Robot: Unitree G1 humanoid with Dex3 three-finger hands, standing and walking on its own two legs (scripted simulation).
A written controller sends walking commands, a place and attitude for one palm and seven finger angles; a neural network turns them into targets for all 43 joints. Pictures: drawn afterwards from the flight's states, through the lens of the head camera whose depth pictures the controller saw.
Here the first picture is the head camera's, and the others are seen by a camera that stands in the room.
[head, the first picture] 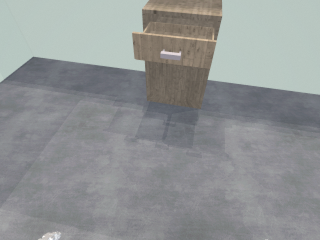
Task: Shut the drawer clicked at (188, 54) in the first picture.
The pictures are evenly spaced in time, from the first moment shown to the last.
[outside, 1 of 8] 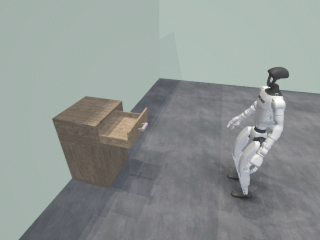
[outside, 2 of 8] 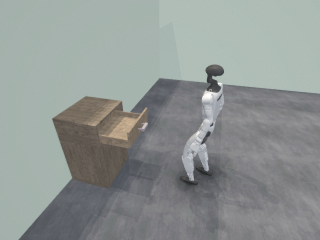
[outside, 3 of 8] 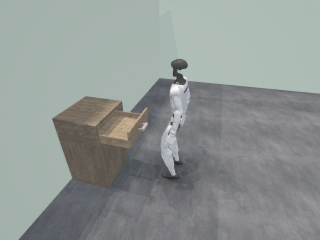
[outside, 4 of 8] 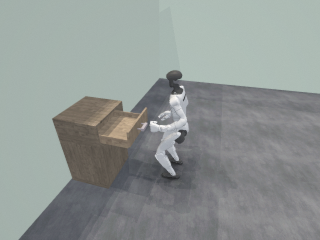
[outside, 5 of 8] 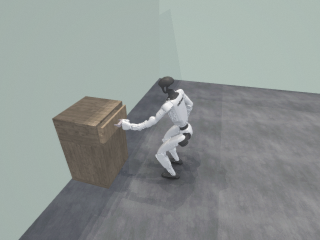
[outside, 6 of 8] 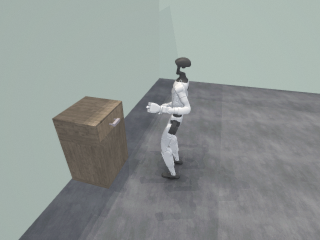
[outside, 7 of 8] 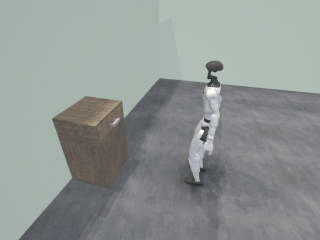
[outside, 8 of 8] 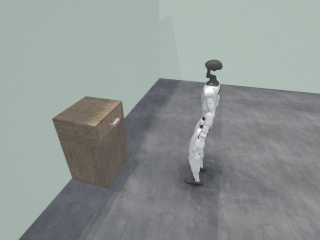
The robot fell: no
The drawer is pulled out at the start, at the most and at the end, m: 0.30 0.30 0.00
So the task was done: yes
